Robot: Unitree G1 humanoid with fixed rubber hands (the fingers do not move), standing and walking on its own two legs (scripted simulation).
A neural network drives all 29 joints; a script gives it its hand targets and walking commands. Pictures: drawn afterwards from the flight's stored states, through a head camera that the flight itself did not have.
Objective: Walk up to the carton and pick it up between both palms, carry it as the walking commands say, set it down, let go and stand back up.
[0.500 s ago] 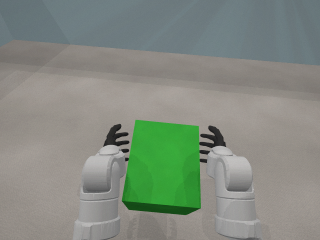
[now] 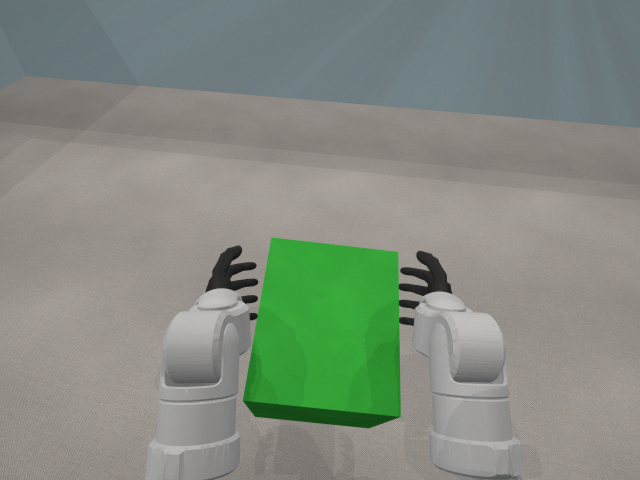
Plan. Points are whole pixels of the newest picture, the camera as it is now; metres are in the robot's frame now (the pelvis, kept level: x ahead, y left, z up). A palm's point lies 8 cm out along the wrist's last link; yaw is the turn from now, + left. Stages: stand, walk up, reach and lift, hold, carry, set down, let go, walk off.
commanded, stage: carry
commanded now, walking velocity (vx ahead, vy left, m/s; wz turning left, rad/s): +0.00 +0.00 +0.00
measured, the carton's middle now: (323, 338) +0.33 +0.00 +0.01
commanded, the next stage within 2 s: hold in 0.20 s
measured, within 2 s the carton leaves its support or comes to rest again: neither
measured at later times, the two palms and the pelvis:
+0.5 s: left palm (222, 349) +0.28 +0.13 +0.05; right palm (424, 344) +0.29 -0.12 +0.05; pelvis +0.00 +0.00 +0.00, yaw +0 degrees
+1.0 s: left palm (221, 342) +0.29 +0.13 +0.06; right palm (423, 322) +0.30 -0.12 +0.08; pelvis -0.01 -0.01 +0.00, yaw +0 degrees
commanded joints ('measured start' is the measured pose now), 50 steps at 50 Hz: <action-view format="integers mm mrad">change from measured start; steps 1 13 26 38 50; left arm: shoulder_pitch -345 -35 -545 -937 -692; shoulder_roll -1023 -685 -1124 -1109 -994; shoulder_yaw -439 -66 -372 -302 -95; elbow -101 695 456 540 674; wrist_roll -326 56 -139 -91 16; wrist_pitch -40 -359 -523 -570 -593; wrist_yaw -232 -284 -418 -457 -444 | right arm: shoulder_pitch -382 -213 -517 -626 -548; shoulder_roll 1073 633 1068 1088 1157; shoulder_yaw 526 176 456 201 197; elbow -136 658 547 837 916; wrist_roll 370 -12 158 59 58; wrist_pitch -24 -368 -527 -598 -587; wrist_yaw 259 350 496 550 569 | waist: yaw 27 79 80 23 157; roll -67 -19 20 131 -32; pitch -323 -165 -244 -223 -118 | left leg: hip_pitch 131 328 332 288 327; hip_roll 74 -100 -126 -92 -110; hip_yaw -83 -152 -151 -173 -157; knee -80 -169 -133 -195 -156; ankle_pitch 36 138 -93 -277 -23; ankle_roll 22 1 -27 -46 7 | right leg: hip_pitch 53 158 123 131 149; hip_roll -83 99 128 125 103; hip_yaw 98 142 121 108 179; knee -146 -202 -185 -185 -228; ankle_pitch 100 209 -83 -155 -69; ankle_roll -36 -28 -46 -61 -12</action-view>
